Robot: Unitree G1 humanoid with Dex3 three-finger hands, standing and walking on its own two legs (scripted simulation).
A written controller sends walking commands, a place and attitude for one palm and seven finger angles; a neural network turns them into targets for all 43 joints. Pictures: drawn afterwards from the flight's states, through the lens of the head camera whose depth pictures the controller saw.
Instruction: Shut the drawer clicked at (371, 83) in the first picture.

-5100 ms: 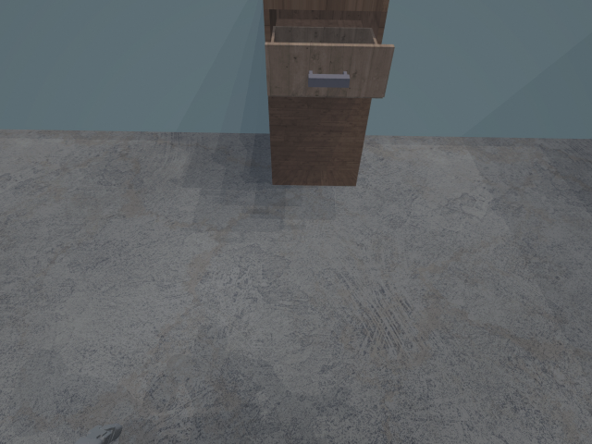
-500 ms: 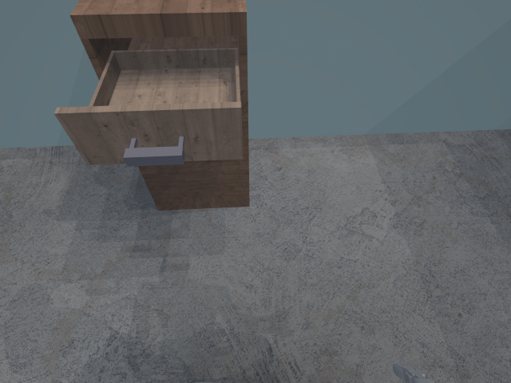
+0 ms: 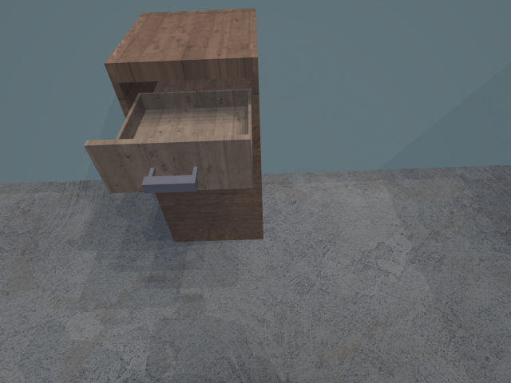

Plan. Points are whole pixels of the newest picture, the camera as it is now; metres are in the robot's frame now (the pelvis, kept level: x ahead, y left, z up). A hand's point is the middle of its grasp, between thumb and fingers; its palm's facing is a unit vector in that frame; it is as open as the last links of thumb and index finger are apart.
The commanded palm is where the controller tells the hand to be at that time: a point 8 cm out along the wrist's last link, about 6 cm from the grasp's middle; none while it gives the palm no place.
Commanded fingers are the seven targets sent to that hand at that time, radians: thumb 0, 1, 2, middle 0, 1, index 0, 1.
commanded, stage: take the last steps up to it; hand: left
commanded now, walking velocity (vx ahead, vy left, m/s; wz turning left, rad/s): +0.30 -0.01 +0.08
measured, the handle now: (172, 177) +0.57 +0.23 -0.03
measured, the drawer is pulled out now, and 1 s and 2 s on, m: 0.29 0.29 0.29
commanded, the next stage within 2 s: come to a stop and stand still in 0.72 s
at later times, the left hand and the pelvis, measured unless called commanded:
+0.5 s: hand out of the picture +0.02 +0.20 -0.18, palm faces +0.14 -0.98 -0.11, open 7.4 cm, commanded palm none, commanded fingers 0.00 0.90 0.90 -0.20 -0.30 -0.20 -0.30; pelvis +0.14 +0.06 -0.01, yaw +1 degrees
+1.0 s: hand (178, 284) +0.36 +0.20 -0.16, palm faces -0.03 -0.97 -0.22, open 7.3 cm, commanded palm none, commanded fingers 0.00 0.90 0.90 -0.20 -0.30 -0.20 -0.30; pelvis +0.26 +0.03 +0.00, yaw +0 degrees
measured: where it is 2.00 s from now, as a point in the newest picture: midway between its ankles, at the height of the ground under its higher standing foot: outside the picture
